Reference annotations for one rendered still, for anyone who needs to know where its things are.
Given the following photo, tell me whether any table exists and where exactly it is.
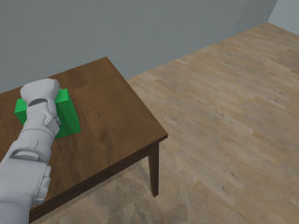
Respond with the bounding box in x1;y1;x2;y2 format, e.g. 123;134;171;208
0;57;168;224

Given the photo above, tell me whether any left robot hand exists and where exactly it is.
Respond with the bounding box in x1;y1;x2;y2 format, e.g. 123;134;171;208
20;78;62;125

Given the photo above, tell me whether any sponge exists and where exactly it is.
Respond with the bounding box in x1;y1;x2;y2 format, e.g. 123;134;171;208
14;89;81;139

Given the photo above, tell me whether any robot left upper arm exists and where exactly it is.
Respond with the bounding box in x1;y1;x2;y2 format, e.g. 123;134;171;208
0;158;51;224

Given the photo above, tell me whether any robot left forearm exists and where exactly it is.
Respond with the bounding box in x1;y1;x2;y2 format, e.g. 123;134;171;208
0;96;60;171

